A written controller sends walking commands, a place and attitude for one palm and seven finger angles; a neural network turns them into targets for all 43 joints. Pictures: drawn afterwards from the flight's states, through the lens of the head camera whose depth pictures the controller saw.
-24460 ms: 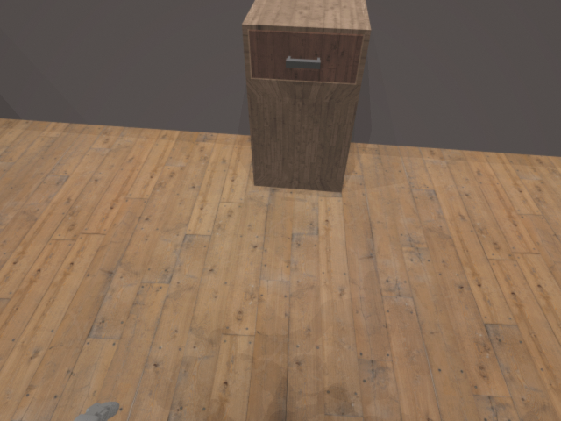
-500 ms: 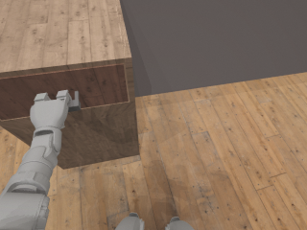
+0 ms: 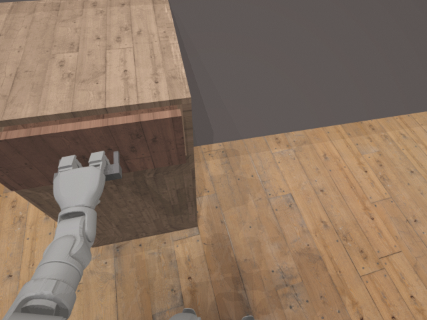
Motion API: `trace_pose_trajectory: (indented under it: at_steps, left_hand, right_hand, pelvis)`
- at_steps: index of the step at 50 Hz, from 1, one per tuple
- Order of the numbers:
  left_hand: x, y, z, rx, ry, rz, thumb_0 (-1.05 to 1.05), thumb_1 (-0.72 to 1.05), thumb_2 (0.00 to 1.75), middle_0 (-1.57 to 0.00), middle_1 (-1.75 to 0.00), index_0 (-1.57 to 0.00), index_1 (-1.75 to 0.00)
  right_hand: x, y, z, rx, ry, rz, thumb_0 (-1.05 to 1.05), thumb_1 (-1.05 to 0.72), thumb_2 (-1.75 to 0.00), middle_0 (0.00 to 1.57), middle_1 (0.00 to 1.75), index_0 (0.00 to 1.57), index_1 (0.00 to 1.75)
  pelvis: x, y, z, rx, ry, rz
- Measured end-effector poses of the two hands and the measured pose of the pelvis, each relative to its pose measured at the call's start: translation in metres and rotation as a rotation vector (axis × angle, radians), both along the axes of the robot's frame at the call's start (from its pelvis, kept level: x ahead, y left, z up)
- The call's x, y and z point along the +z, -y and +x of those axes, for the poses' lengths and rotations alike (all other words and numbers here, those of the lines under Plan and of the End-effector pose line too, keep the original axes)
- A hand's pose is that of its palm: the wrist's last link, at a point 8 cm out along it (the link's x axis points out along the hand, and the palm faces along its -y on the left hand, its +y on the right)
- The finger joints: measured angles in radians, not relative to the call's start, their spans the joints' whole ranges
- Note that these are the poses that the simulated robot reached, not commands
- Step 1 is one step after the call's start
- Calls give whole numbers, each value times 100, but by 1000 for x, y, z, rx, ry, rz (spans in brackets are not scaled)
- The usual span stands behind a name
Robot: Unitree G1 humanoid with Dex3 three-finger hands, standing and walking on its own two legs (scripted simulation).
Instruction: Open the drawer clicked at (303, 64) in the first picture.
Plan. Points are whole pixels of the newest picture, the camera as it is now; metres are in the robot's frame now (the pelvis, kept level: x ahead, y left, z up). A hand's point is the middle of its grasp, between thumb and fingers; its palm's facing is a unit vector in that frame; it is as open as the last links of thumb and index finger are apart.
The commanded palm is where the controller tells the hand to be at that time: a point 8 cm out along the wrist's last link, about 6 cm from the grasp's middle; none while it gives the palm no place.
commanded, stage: pull the drawer open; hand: left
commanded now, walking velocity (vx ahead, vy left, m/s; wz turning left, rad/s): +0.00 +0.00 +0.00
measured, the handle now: (89, 167) +0.42 +0.28 -0.02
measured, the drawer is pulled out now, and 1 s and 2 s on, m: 0.03 0.15 0.26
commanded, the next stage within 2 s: none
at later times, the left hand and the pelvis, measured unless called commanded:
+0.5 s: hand (91, 231) +0.29 +0.25 -0.04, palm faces -0.02 -0.07 -1.00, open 6.1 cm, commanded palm +0.26 +0.23 +0.01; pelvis +0.00 +0.00 +0.00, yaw -1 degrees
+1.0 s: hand (90, 256) +0.24 +0.24 -0.04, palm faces -0.04 -0.05 -1.00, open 6.1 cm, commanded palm +0.20 +0.22 +0.01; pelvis -0.01 -0.03 +0.00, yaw -1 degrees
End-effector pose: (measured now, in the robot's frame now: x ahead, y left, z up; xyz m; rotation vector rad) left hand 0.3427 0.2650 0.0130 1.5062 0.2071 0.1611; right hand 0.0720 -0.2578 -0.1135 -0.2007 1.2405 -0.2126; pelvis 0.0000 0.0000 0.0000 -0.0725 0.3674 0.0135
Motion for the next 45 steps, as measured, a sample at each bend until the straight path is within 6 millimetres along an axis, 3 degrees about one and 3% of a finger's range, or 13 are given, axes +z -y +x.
trace_pose_trajectory:
  at_steps: [11,17,29,45]
  left_hand:
    - [1,7,-29,7,-12,-7,1,70,76,-27,-135,-34,-128]
    - [1,12,-49,8,-10,-13,2,70,76,-27,-135,-35,-127]
    - [1,22,-84,32,0,0,2,68,78,-28,-134,-35,-130]
    - [2,30,-111,55,-19,10,2,69,77,-28,-131,-35,-131]
  right_hand:
    - [12,-9,46,40,134,17,0,-90,-90,20,30,20,30]
    - [16,-13,60,62,187,25,0,-90,-90,20,30,20,30]
    - [12,-10,61,101,206,36,1,-90,-90,20,30,20,30]
    - [14,8,56,92,245,30,1,-90,-90,20,30,20,30]
  pelvis:
    - [5,-3,6,-21,35,1]
    - [6,-3,5,-26,51,6]
    - [4,6,-5,-9,79,15]
    - [5,23,-13,-19,104,39]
